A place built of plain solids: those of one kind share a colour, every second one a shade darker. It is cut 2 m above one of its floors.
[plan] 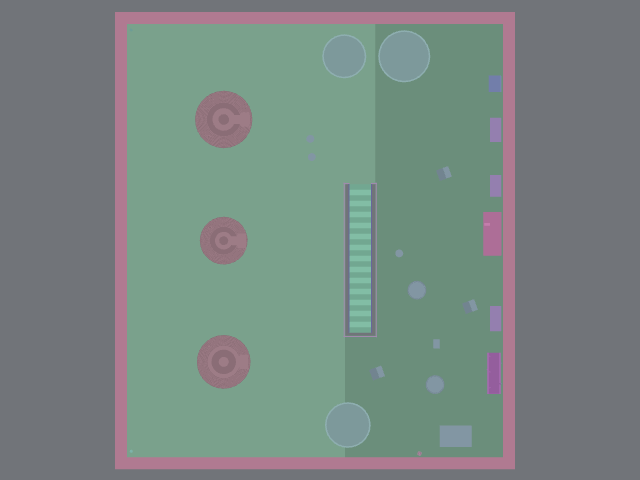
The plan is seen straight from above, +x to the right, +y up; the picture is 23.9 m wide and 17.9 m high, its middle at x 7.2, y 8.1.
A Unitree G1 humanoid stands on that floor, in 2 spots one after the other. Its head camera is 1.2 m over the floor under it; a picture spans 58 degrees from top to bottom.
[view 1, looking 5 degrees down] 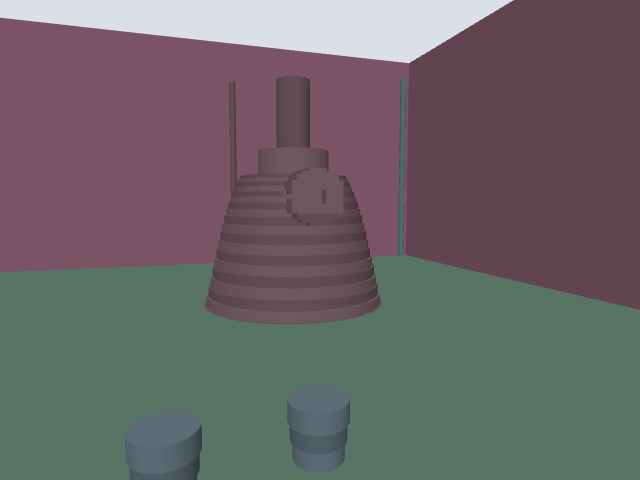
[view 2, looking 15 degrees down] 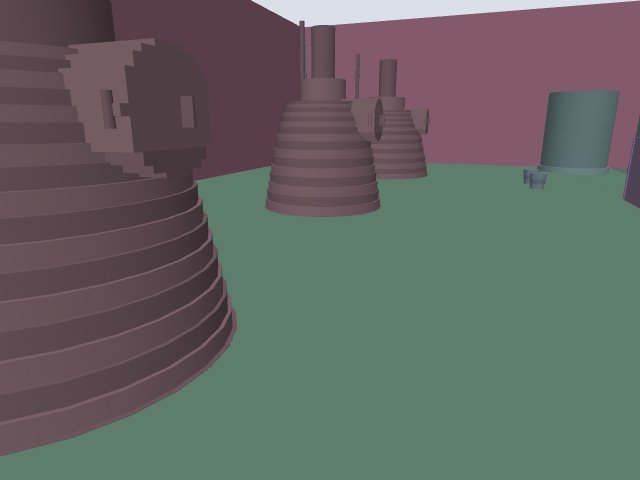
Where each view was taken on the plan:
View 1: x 8.70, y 11.28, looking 162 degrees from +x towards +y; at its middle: still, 4.45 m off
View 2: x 5.81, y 1.90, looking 110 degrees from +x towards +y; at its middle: upper_floor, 4.64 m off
